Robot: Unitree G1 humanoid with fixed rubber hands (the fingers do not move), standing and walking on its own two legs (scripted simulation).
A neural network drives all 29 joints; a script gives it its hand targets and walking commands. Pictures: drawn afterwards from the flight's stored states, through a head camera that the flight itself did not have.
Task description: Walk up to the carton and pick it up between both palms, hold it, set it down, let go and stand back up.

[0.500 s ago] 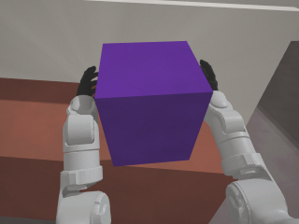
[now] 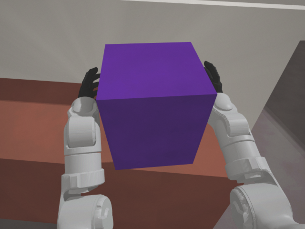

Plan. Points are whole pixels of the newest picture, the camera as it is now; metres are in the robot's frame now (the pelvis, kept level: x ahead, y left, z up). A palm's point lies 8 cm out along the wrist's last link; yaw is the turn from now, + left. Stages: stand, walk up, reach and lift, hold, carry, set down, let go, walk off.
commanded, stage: hold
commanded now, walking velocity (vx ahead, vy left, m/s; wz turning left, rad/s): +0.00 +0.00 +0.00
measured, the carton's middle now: (151, 108) +0.37 +0.01 +0.18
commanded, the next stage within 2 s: none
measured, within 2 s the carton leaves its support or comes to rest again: neither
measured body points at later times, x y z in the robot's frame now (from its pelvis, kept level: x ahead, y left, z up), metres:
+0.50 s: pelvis +0.00 +0.00 +0.00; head -0.05 +0.03 +0.45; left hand +0.37 +0.16 +0.21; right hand +0.38 -0.14 +0.22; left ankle +0.05 +0.10 -0.75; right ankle +0.00 -0.09 -0.75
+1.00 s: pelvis +0.00 +0.00 +0.00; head -0.05 +0.03 +0.45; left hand +0.37 +0.16 +0.21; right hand +0.38 -0.14 +0.22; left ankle +0.05 +0.10 -0.75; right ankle +0.00 -0.09 -0.75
